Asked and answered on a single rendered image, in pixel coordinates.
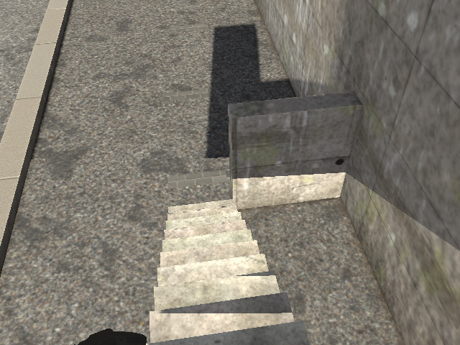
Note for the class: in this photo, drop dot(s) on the left robot hand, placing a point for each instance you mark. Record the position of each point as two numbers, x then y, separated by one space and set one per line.
110 337

